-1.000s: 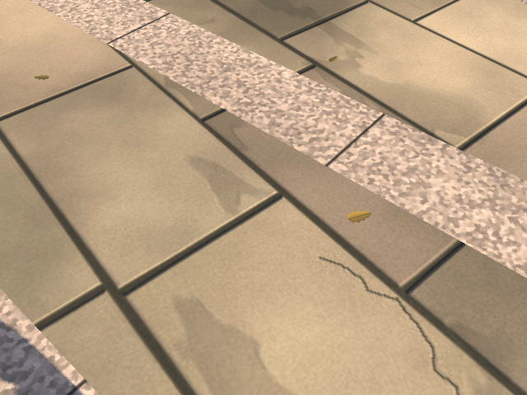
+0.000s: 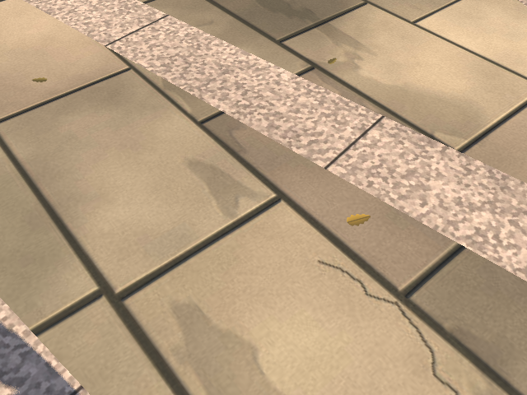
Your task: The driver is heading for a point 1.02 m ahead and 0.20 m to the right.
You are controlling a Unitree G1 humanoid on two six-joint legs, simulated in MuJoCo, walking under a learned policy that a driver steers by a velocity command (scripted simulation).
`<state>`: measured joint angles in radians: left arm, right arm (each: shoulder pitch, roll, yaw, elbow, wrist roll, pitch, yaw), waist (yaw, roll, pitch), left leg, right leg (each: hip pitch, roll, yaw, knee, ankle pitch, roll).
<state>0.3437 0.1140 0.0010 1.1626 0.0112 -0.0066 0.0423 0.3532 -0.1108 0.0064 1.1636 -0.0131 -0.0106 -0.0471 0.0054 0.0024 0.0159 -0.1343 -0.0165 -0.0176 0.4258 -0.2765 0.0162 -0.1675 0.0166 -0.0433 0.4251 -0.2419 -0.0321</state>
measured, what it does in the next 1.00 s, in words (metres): walks ahead: right foot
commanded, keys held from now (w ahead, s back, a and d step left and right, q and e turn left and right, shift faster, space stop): w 0.78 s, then w+e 0.22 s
